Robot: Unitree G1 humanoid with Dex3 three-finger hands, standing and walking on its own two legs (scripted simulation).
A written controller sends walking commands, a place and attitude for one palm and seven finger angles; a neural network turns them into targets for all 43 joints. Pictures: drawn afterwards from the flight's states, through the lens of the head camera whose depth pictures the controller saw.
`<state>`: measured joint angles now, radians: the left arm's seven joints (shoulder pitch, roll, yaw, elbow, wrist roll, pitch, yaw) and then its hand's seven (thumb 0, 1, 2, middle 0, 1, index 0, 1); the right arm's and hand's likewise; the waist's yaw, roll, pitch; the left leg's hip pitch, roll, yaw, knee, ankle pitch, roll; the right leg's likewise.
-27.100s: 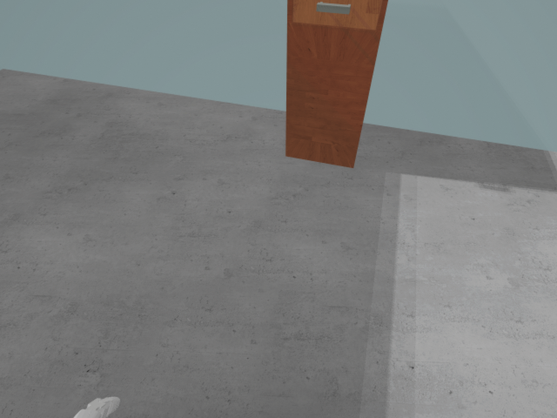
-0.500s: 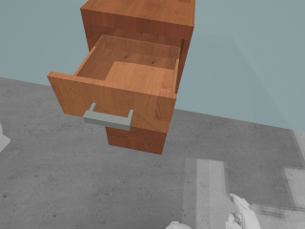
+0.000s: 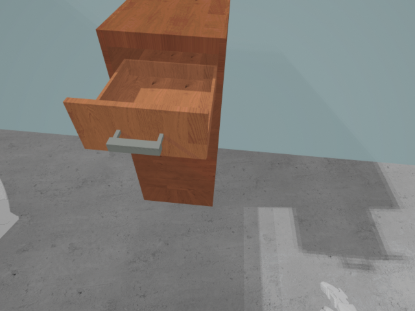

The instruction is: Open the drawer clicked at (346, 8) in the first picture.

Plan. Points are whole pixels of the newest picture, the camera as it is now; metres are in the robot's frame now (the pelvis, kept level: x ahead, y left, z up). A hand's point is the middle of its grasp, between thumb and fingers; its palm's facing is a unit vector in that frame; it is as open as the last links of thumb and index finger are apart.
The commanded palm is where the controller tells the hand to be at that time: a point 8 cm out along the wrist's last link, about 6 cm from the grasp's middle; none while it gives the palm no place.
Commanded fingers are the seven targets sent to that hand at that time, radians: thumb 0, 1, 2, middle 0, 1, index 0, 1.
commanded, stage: stop stepping back and stand still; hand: left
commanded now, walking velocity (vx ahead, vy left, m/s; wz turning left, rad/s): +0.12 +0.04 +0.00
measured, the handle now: (137, 140) +0.50 +0.19 +0.04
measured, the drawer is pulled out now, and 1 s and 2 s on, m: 0.30 0.30 0.30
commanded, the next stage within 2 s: let the arm hang, fingers relaxed in 0.36 s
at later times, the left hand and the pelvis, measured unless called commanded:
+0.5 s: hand out of the picture +0.18 +0.28 +0.16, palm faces +0.40 -0.81 -0.44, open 7.4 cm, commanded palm none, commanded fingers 0.00 0.90 0.90 -0.20 -0.30 -0.20 -0.30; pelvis -0.03 +0.02 -0.01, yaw +2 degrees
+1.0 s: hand out of the picture -0.05 +0.21 -0.17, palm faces +0.06 -0.97 -0.26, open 7.1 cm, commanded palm none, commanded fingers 0.00 0.90 0.90 -0.20 -0.30 -0.20 -0.30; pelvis -0.05 +0.01 +0.00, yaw +3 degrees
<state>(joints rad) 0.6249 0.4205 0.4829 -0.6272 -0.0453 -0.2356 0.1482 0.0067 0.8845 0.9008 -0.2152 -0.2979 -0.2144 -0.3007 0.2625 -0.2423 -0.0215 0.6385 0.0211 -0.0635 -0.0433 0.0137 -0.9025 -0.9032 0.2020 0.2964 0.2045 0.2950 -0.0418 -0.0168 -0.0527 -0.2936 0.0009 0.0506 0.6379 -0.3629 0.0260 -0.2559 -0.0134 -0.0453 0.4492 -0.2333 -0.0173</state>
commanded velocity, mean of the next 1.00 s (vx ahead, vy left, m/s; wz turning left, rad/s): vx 0.02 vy -0.01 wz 0.00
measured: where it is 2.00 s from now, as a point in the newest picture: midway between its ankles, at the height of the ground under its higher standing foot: outside the picture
